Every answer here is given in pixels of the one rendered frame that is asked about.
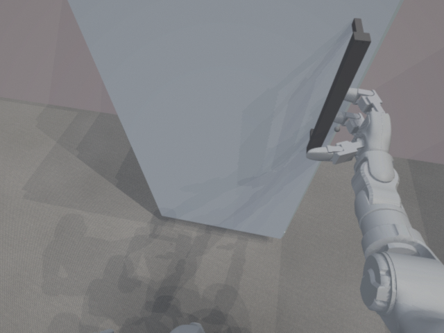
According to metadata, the robot left shin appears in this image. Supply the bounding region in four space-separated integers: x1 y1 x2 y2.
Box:
190 323 204 331

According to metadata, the robot right forearm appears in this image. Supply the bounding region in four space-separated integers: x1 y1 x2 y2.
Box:
351 151 441 263

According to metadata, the right robot upper arm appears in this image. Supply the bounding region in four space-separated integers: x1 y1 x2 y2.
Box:
360 251 444 333

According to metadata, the fridge door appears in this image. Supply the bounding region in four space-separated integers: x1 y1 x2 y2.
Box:
68 0 400 239

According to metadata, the robot right hand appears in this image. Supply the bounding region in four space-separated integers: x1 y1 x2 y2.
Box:
306 88 391 164

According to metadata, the handle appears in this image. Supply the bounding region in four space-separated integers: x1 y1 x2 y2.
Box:
307 18 371 152

